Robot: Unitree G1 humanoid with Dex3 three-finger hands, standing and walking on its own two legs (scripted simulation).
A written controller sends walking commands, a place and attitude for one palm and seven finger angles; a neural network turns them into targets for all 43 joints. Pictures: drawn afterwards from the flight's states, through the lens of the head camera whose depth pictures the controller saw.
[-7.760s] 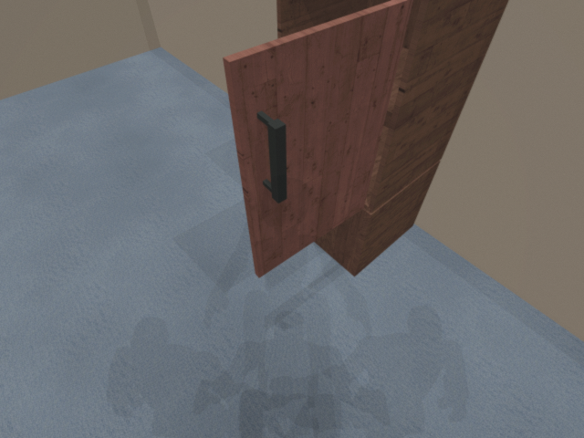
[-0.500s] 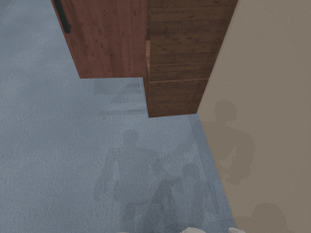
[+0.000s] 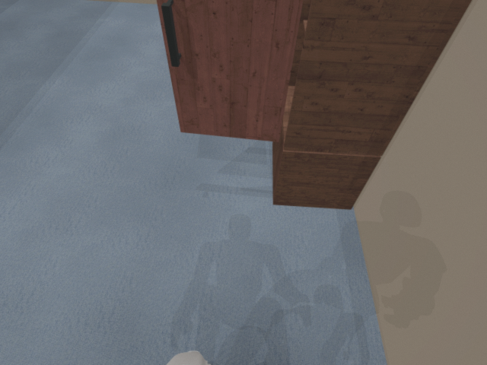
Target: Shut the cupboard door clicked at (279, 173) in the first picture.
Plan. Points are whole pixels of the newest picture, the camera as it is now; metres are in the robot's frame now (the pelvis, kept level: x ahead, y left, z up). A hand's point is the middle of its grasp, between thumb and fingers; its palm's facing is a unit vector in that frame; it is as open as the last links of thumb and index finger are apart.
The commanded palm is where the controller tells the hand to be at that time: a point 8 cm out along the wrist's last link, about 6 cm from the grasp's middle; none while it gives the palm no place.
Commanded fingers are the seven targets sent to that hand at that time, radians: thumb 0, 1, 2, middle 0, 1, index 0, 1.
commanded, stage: take the last steps up to it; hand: left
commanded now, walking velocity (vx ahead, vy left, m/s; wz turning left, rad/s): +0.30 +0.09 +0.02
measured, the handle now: (173, 34) +0.93 +0.31 +0.06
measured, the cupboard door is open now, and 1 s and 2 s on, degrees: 87 87 87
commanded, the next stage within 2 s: come to a stop and stand still in 1.04 s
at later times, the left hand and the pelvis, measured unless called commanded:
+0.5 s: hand (160, 280) +0.29 +0.21 -0.16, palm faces -0.06 -0.98 -0.21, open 7.4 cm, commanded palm none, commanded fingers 0.00 0.90 0.90 -0.20 -0.30 -0.20 -0.30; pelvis +0.16 +0.03 -0.01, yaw -2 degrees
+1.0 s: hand (138, 286) +0.28 +0.26 -0.19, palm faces +0.05 -0.99 -0.15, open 7.3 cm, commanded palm none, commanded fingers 0.00 0.90 0.90 -0.20 -0.30 -0.20 -0.30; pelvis +0.35 +0.09 -0.02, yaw -2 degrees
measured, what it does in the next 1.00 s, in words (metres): walks ahead: left foot, then right foot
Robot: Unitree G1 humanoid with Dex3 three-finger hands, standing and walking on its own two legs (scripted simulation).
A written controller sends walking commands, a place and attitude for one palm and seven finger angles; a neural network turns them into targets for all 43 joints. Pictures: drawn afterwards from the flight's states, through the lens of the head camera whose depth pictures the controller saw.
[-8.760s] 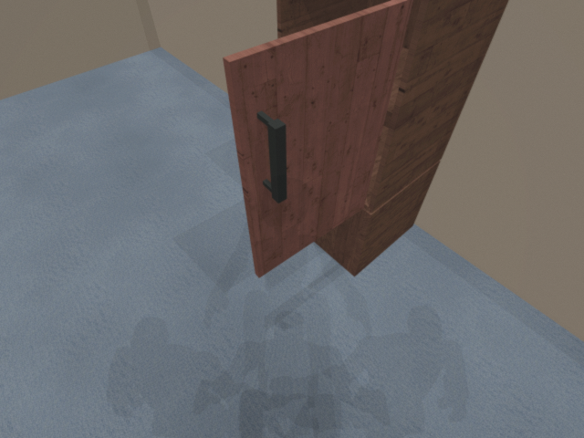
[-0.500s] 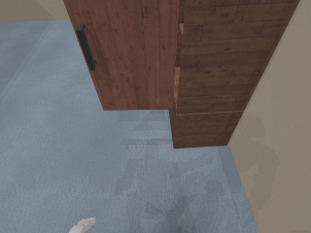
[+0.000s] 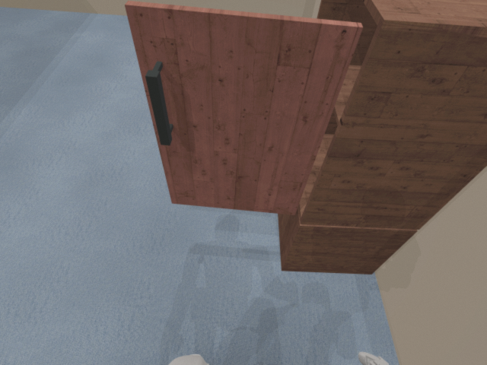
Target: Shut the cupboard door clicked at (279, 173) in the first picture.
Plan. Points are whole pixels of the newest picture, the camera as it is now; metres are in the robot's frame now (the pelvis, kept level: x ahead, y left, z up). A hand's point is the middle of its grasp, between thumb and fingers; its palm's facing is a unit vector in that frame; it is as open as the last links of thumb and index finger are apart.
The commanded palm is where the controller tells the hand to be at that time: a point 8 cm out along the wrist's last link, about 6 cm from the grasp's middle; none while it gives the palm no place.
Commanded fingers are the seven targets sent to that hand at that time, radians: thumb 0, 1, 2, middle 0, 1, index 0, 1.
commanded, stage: take the last steps up to it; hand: left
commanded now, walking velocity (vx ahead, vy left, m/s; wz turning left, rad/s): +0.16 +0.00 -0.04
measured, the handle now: (162, 105) +0.57 +0.24 +0.08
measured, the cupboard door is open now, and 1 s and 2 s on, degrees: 87 87 87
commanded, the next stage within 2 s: come to a stop and stand still in 0.04 s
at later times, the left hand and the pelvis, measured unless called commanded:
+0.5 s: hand (157, 317) +0.21 +0.19 -0.16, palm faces +0.00 -0.98 -0.22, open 7.3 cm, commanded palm none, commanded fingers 0.00 0.90 0.90 -0.20 -0.30 -0.20 -0.30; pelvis +0.11 +0.01 +0.01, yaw +1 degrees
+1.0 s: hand out of the picture +0.10 +0.19 -0.17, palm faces +0.00 -0.98 -0.21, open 7.4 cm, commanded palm none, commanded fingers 0.00 0.90 0.90 -0.20 -0.30 -0.20 -0.30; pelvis +0.07 +0.01 +0.01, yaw -1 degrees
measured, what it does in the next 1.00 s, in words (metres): steps on the spot: right foot, then right foot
